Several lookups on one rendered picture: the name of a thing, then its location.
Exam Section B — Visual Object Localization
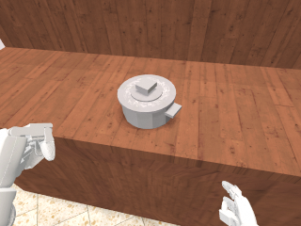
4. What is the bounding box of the pot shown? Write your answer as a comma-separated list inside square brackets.
[122, 102, 182, 129]

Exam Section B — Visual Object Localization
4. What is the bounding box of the table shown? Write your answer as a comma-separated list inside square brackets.
[0, 0, 301, 226]

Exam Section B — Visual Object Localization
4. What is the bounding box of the left robot hand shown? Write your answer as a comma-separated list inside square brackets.
[0, 122, 55, 188]

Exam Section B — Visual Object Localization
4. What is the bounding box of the robot left forearm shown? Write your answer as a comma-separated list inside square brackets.
[0, 187, 17, 226]

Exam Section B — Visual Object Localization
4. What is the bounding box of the lid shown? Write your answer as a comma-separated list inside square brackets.
[118, 74, 176, 114]

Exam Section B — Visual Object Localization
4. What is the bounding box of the right robot hand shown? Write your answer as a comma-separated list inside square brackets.
[219, 181, 257, 226]

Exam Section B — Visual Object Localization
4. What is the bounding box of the knob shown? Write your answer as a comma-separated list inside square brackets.
[135, 77, 157, 94]

